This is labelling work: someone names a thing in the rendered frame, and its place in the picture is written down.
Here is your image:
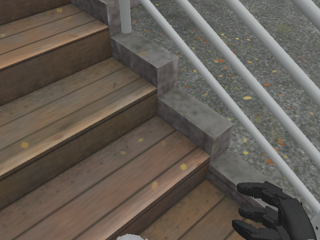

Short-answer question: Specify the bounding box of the robot right hand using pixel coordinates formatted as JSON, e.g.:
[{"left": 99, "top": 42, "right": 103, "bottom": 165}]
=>
[{"left": 232, "top": 181, "right": 318, "bottom": 240}]

